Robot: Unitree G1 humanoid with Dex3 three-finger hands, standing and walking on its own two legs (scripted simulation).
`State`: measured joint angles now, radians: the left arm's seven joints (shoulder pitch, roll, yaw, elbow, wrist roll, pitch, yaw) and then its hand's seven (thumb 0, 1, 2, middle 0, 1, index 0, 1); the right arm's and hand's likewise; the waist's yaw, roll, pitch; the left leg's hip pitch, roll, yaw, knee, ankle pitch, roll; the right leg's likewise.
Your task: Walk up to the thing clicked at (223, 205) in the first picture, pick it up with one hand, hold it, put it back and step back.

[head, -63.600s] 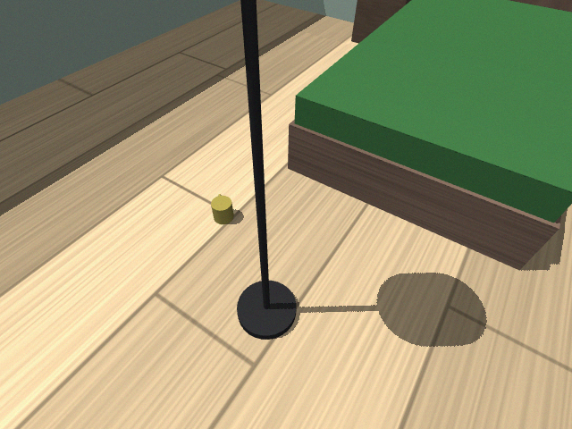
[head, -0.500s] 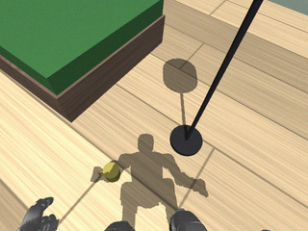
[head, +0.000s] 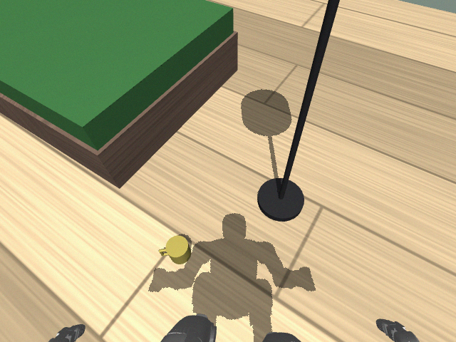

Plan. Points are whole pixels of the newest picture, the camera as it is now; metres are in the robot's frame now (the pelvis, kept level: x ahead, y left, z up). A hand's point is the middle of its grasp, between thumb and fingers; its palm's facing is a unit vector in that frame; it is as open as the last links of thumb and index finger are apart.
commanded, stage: step back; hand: left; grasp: from above
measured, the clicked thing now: (174, 250) +0.50 +0.26 -0.72
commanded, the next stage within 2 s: none
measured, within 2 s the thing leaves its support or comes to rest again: neither
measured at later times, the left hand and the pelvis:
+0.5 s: hand out of the picture -0.06 +0.29 -0.15, palm faces +0.04 -0.93 -0.36, open 7.4 cm; pelvis -0.14 +0.01 +0.00, yaw +1 degrees
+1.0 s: hand out of the picture -0.18 +0.26 -0.15, palm faces +0.06 -0.91 -0.40, open 7.4 cm; pelvis -0.32 -0.02 -0.02, yaw +4 degrees
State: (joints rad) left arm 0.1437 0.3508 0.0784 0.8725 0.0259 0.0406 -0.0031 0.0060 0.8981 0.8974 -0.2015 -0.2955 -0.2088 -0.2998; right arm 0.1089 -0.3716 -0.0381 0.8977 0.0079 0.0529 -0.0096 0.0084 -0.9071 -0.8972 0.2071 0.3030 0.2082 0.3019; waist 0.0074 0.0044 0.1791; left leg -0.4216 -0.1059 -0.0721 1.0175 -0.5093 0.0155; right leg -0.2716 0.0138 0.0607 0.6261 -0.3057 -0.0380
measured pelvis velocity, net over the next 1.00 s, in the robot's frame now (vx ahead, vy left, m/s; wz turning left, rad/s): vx -0.32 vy -0.02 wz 0.07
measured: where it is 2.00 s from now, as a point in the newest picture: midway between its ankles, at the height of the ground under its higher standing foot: outside the picture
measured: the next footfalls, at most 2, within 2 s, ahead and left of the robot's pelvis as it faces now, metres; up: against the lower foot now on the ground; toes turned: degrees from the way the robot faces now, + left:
left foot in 0.22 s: -0.05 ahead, +0.14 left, +0.00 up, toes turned +1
right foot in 0.62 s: -0.18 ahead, -0.14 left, +0.00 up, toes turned +3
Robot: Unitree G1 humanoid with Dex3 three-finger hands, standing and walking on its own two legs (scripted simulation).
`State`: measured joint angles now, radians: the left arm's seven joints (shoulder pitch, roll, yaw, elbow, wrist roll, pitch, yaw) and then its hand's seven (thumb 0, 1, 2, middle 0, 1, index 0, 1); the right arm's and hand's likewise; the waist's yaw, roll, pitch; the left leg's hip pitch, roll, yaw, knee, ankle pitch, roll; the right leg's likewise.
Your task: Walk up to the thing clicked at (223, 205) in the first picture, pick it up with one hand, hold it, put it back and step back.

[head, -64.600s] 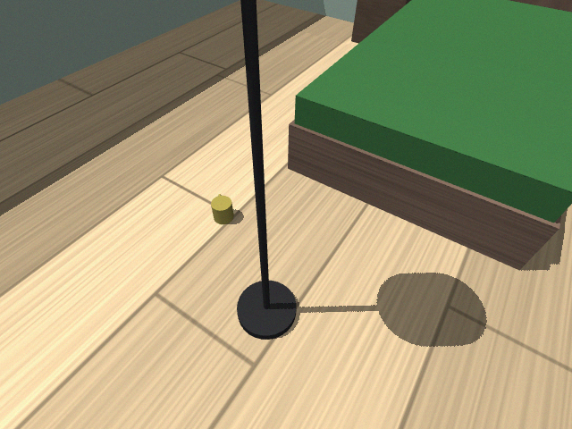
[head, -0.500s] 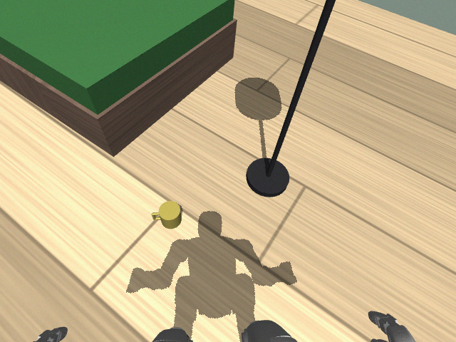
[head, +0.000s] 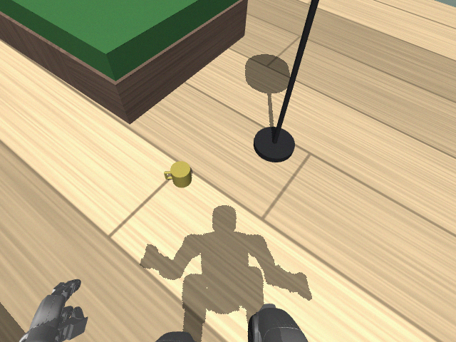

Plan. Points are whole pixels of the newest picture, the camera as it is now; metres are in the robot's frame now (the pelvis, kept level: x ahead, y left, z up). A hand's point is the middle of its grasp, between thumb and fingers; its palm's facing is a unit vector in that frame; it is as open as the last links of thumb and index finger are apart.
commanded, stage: step back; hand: left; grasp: from above
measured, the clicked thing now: (177, 174) +0.84 +0.22 -0.70
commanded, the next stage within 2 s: stand in 1.52 s
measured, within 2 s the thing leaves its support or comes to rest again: neither
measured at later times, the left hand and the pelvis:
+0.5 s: hand out of the picture -0.12 +0.23 -0.12, palm faces -0.03 -0.91 -0.42, open 7.4 cm; pelvis -0.17 -0.04 +0.01, yaw -5 degrees
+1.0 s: hand out of the picture -0.13 +0.23 -0.13, palm faces -0.01 -0.92 -0.39, open 7.4 cm; pelvis -0.20 -0.05 +0.01, yaw -1 degrees
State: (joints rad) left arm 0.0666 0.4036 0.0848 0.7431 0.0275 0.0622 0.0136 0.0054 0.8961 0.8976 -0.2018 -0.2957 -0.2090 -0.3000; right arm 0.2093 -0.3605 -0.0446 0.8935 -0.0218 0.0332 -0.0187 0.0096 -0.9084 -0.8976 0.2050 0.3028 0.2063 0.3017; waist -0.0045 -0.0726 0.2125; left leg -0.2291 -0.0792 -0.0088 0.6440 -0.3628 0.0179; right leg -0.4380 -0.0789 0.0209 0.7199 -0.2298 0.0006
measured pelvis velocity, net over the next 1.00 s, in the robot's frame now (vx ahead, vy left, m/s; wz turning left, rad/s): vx -0.20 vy -0.05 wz -0.02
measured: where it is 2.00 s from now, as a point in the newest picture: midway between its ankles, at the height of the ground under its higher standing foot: outside the picture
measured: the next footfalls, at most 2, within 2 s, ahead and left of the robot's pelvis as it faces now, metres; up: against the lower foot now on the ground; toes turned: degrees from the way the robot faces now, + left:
right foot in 0.34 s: -0.14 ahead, -0.16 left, +0.00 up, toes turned -2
left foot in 0.70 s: -0.17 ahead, +0.09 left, +0.00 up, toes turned -2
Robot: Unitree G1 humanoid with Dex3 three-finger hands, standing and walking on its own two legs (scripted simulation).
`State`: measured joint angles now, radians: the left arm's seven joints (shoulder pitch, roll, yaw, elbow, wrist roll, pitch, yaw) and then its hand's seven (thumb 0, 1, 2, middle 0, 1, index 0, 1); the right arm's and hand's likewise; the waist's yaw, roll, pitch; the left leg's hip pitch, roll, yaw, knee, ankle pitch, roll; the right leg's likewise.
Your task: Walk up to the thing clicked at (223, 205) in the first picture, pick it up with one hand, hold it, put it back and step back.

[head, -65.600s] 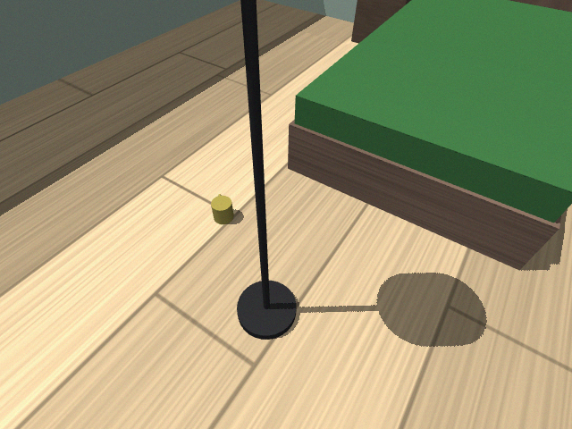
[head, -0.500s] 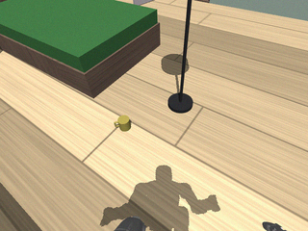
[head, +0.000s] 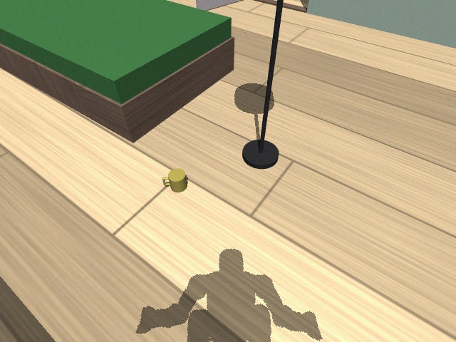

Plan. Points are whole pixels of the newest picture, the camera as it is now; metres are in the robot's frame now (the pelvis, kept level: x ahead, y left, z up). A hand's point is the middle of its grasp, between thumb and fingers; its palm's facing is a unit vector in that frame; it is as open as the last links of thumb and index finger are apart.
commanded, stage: step back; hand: left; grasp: from above
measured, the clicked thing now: (174, 180) +1.03 +0.29 -0.71
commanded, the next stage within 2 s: stand in 0.52 s
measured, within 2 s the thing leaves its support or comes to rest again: neither
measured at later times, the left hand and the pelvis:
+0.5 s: hand out of the picture +0.12 +0.30 -0.15, palm faces +0.07 -0.92 -0.38, open 7.4 cm; pelvis +0.05 +0.02 -0.01, yaw +2 degrees
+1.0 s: hand out of the picture +0.13 +0.28 -0.14, palm faces +0.00 -0.94 -0.33, open 7.4 cm; pelvis +0.06 +0.02 +0.02, yaw +2 degrees
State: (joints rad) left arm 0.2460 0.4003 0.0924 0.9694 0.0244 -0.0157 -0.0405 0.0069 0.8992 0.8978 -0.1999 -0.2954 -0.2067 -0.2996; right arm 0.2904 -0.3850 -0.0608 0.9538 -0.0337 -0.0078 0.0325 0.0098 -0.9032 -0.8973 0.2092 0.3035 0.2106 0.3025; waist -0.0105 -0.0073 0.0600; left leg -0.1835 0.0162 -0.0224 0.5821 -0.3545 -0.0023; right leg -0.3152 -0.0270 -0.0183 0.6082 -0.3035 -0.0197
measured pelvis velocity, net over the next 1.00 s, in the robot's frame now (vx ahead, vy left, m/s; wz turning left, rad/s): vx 0.06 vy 0.02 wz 0.03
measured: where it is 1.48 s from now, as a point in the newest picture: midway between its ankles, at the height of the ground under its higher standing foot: outside the picture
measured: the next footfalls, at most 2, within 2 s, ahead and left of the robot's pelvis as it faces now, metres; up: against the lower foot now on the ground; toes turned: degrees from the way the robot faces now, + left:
left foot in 0.34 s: +0.12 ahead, +0.16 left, +0.00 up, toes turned +3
